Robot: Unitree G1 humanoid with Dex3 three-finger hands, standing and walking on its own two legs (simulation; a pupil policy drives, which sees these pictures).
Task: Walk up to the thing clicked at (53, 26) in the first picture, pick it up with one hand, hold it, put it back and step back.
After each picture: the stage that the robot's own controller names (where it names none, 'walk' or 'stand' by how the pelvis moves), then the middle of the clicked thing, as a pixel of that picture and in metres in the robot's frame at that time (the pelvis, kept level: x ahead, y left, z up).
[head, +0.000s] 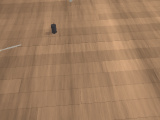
stand; (53, 28) +1.74 +0.40 -0.72
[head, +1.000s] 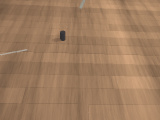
walk; (62, 35) +1.62 +0.20 -0.71
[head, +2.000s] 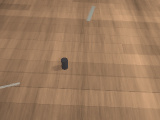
walk; (64, 63) +1.06 +0.18 -0.71
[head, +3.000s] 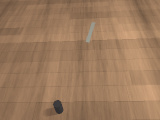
walk; (58, 107) +0.63 +0.25 -0.69
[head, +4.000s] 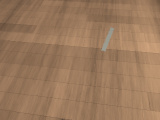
stand; out of the picture +0.42 +0.20 -0.70
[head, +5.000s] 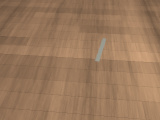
stand; out of the picture +0.39 +0.18 -0.72
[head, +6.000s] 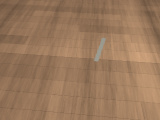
stand; out of the picture +0.37 +0.19 -0.73
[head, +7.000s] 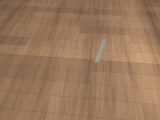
stand; out of the picture +0.37 +0.20 -0.73
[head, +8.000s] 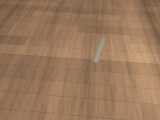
stand; out of the picture +0.36 +0.20 -0.73
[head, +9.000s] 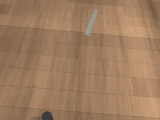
go down; (47, 118) +0.39 +0.21 -0.66
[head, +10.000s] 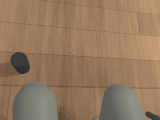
go down; (21, 63) +0.44 +0.28 -0.30
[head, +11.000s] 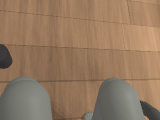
close in; (1, 57) +0.42 +0.30 -0.26
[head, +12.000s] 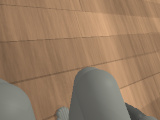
close; out of the picture +0.39 +0.33 -0.21
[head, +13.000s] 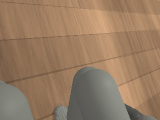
close; out of the picture +0.39 +0.33 -0.21
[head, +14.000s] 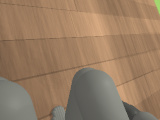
lift; out of the picture +0.37 +0.32 -0.22
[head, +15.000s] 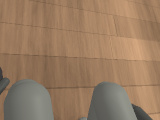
lift; out of the picture +0.32 +0.29 -0.12
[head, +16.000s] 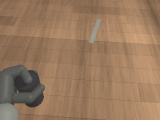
lift; (30, 89) +0.33 +0.19 +0.03
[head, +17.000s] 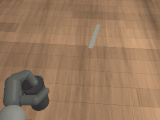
hold; (36, 93) +0.33 +0.18 +0.00
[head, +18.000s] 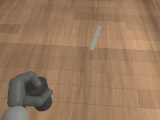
hold; (40, 94) +0.33 +0.17 +0.00
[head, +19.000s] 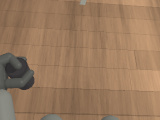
crouch; (21, 74) +0.39 +0.22 -0.06
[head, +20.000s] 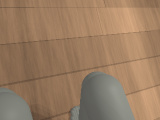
lower; out of the picture +0.43 +0.32 -0.18
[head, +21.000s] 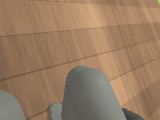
lower; out of the picture +0.40 +0.34 -0.22
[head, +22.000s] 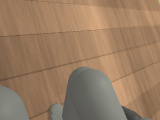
lower; out of the picture +0.40 +0.35 -0.22
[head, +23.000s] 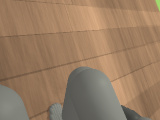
lower; out of the picture +0.40 +0.35 -0.22
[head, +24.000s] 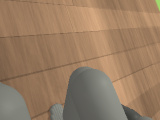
loosen; out of the picture +0.39 +0.34 -0.22
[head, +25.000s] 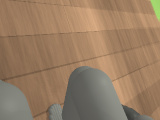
withdraw; out of the picture +0.38 +0.34 -0.22
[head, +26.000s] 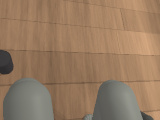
stand; (3, 63) +0.42 +0.31 -0.27
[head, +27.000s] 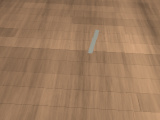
stand; out of the picture +0.38 +0.20 -0.65
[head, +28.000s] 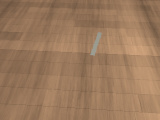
stand; out of the picture +0.40 +0.21 -0.66
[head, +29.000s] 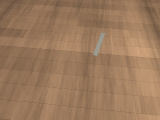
stand; out of the picture +0.40 +0.21 -0.68
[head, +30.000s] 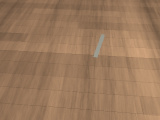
stand; out of the picture +0.40 +0.20 -0.72
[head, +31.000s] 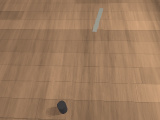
walk; (62, 107) +0.49 +0.20 -0.70
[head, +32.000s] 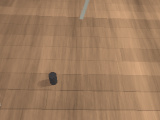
walk; (53, 78) +0.75 +0.22 -0.70
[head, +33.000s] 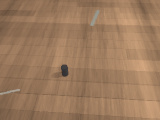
stand; (64, 70) +1.00 +0.23 -0.70
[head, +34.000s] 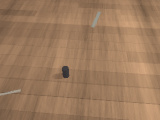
stand; (65, 72) +0.99 +0.21 -0.72
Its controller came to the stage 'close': yes
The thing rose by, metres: 0.71
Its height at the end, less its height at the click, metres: +0.00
